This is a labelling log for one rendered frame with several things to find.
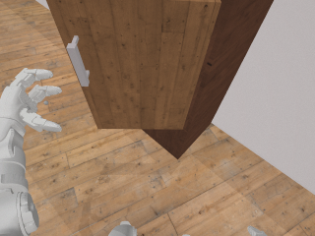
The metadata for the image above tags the right robot hand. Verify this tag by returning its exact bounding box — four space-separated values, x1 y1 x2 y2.
247 225 267 236

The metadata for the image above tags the left robot upper arm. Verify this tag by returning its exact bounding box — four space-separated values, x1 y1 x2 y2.
0 192 39 236

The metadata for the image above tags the cupboard door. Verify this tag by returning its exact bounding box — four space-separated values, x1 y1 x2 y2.
46 0 221 130

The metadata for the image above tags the left robot hand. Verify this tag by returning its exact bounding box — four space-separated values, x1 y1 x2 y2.
0 68 62 132

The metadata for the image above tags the left robot shin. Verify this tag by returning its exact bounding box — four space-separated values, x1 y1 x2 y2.
120 221 131 225

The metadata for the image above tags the handle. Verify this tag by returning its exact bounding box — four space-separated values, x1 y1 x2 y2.
66 35 90 87

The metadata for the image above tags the left robot thigh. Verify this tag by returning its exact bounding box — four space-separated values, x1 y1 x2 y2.
108 224 137 236

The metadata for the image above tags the robot left forearm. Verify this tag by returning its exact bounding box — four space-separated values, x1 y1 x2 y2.
0 118 29 198

